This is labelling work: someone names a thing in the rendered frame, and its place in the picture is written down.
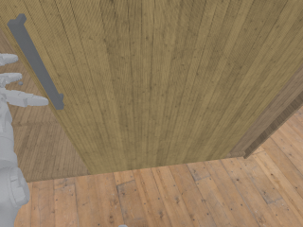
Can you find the left robot upper arm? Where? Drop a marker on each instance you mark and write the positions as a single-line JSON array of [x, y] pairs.
[[14, 193]]

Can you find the left robot hand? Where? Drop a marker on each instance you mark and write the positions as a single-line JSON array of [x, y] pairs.
[[14, 97]]

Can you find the handle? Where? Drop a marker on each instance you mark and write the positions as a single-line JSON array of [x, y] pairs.
[[19, 32]]

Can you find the wardrobe door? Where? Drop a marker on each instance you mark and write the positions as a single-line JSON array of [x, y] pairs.
[[150, 83], [292, 88]]

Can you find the left robot forearm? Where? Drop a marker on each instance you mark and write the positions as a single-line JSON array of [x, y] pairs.
[[7, 155]]

